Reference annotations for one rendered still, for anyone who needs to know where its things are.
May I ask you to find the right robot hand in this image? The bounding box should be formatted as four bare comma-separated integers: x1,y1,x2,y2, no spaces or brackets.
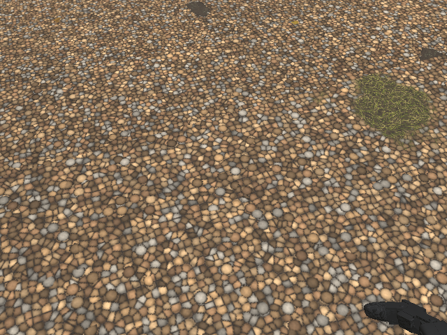
364,299,447,335

